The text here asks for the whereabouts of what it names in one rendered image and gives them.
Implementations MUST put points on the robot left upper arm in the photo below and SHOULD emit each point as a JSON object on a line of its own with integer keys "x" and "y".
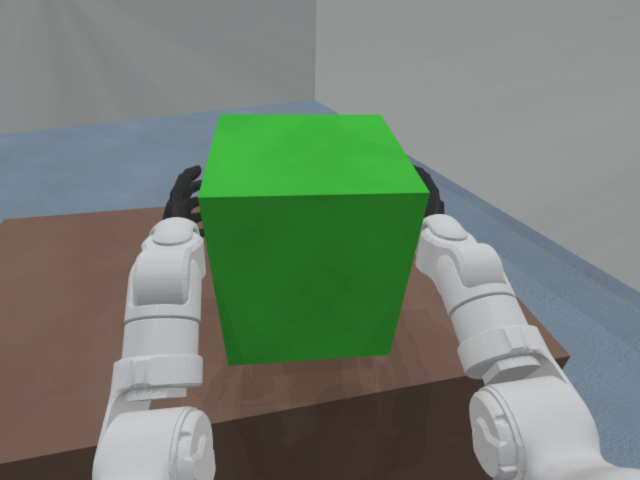
{"x": 160, "y": 444}

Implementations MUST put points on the robot right upper arm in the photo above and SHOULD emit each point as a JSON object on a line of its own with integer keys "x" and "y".
{"x": 537, "y": 429}

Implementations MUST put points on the pedestal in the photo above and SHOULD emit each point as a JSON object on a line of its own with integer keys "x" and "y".
{"x": 63, "y": 291}

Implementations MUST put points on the carton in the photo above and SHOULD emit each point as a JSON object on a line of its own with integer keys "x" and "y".
{"x": 311, "y": 223}

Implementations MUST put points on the right robot hand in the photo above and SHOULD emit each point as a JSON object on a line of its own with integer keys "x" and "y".
{"x": 434, "y": 205}

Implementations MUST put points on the left robot forearm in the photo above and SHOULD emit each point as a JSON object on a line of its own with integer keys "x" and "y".
{"x": 163, "y": 308}

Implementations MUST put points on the left robot hand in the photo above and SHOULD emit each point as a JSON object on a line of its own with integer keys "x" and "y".
{"x": 180, "y": 204}

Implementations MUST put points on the right robot forearm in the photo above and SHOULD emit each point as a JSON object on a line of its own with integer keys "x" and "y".
{"x": 496, "y": 342}

